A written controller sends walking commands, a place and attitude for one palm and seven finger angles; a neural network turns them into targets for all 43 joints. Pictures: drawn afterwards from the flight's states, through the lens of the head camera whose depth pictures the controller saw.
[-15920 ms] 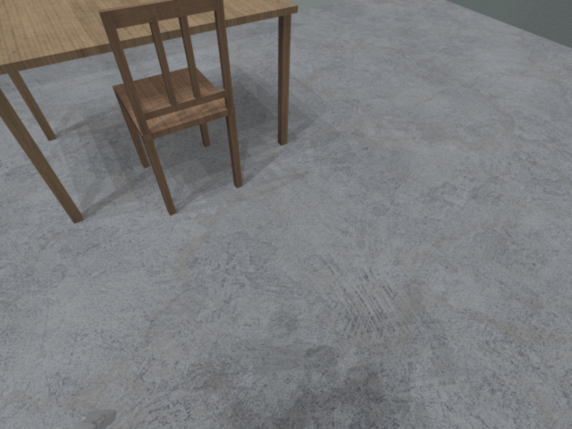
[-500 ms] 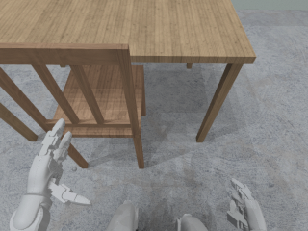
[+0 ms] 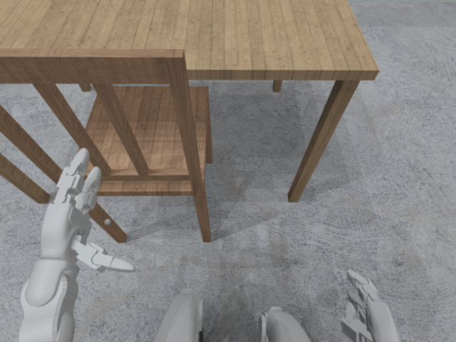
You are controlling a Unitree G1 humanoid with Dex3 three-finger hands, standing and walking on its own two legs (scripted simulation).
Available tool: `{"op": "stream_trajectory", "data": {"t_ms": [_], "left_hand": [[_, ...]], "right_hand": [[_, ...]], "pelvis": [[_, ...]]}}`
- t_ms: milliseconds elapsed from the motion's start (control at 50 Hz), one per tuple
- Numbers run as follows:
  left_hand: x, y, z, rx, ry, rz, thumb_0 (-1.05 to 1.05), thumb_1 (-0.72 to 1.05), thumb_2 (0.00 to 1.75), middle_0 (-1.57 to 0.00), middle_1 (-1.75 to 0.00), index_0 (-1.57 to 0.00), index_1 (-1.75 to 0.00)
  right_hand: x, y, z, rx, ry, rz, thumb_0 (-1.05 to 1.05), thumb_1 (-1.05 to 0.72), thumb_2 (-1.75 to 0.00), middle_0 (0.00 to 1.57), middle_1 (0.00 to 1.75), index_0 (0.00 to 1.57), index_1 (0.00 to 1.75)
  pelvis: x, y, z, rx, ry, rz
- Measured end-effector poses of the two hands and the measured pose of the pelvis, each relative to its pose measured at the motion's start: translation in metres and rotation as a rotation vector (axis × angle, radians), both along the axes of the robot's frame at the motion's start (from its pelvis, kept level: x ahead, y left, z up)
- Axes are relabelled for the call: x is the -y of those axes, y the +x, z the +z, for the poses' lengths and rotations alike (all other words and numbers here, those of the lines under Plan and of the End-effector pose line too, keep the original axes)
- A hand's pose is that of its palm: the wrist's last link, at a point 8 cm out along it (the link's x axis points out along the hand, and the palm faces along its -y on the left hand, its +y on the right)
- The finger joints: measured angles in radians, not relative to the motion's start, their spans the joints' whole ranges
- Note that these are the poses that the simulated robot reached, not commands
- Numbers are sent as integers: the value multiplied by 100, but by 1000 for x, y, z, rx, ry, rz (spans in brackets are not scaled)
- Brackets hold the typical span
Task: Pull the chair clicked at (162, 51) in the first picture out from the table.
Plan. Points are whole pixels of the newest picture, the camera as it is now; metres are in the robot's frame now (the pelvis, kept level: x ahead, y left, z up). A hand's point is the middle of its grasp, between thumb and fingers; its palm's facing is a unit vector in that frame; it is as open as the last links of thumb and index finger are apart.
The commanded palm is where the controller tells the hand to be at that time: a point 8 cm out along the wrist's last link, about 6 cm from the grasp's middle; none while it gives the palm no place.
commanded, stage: aim the fingers beside a spindle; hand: left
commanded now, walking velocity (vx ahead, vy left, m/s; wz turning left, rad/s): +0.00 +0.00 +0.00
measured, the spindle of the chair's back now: (80, 135) +0.48 +0.34 +0.01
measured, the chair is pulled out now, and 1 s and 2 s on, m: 0.00 0.00 0.00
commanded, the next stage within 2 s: none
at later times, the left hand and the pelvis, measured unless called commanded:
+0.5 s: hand (119, 212) +0.32 +0.21 +0.03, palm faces +0.07 -1.00 -0.02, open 16.9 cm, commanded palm +0.29 +0.26 +0.03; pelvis +0.00 +0.01 -0.01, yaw -1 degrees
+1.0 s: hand (124, 191) +0.36 +0.21 +0.02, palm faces +0.09 -0.99 -0.05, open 16.9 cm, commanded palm +0.33 +0.25 +0.01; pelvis +0.00 +0.01 -0.02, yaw -1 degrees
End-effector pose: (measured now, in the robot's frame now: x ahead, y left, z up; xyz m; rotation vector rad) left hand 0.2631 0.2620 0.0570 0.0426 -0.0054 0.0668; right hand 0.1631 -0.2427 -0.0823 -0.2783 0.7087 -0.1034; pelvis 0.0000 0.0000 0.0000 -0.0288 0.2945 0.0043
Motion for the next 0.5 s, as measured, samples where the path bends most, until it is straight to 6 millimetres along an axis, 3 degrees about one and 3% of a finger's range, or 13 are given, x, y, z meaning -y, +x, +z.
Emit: {"op": "stream_trajectory", "data": {"t_ms": [180,300,500], "left_hand": [[-3,9,-15,-46,-18,10,-2,-50,30,-6,-8,-6,-8],[-3,17,-11,11,-5,7,-2,-50,30,-6,-8,-6,-8],[0,29,-29,-39,-23,3,-2,-50,30,-6,-8,-6,-8]], "right_hand": [[-9,-8,-3,-29,3,-10,1,-91,-89,20,30,20,30],[-15,-6,-6,-37,3,9,1,-91,-89,20,30,20,30],[-20,-2,-9,-43,2,12,1,-91,-89,20,30,20,30]], "pelvis": [[-8,0,-1,-14,-2,-7],[-12,-1,-4,-22,-9,-2],[-15,-3,-8,-37,-10,-6]]}}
